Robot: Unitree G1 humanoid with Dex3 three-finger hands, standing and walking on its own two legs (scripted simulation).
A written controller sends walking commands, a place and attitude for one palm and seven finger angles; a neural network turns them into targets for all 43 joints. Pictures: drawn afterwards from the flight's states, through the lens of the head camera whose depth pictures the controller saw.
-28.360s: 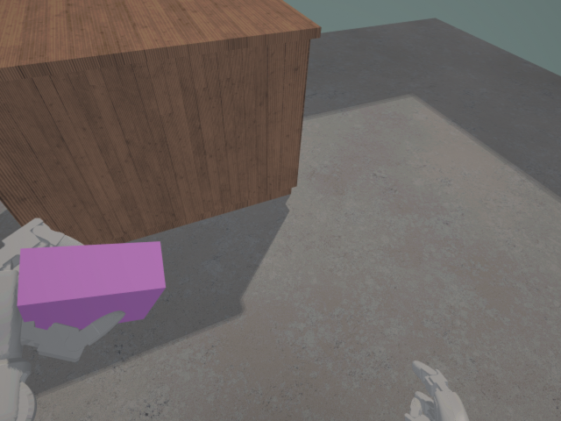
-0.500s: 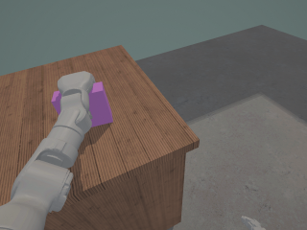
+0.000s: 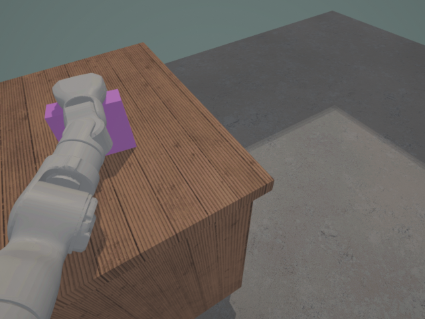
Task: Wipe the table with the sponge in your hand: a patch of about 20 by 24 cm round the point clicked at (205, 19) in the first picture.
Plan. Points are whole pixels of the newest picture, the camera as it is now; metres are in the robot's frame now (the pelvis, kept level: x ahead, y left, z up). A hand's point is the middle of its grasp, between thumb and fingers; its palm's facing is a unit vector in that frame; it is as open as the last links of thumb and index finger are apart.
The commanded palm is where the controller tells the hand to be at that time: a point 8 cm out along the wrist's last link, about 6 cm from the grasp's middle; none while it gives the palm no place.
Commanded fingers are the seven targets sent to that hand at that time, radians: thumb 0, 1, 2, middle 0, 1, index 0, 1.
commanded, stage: wipe back along the third lane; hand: left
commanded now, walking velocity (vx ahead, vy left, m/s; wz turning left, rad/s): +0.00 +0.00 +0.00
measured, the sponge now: (98, 134) +0.46 +0.23 +0.12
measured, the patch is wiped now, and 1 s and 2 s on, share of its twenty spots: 0.90 0.90 0.90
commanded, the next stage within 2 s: slide back across to the middle lane in 1.58 s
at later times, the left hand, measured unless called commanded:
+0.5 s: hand (92, 122) +0.45 +0.22 +0.16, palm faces +0.10 +0.00 -1.00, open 9.5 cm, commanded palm +0.40 +0.20 +0.18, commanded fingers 0.00 0.10 1.30 -1.20 -1.60 -1.20 -1.60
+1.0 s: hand (99, 137) +0.41 +0.19 +0.16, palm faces +0.16 -0.05 -0.99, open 9.5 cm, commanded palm +0.36 +0.17 +0.18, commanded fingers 0.00 0.10 1.30 -1.20 -1.60 -1.20 -1.60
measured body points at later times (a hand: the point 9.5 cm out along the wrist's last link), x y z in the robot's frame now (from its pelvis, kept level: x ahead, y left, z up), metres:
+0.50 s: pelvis +0.03 +0.02 +0.00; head +0.02 -0.02 +0.45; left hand +0.44 +0.22 +0.21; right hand +0.22 -0.21 -0.11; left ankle +0.02 +0.16 -0.73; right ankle +0.00 -0.14 -0.73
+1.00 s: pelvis +0.05 +0.01 +0.00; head +0.02 -0.03 +0.45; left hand +0.40 +0.19 +0.21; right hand +0.30 -0.17 -0.08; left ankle +0.02 +0.16 -0.73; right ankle +0.00 -0.14 -0.73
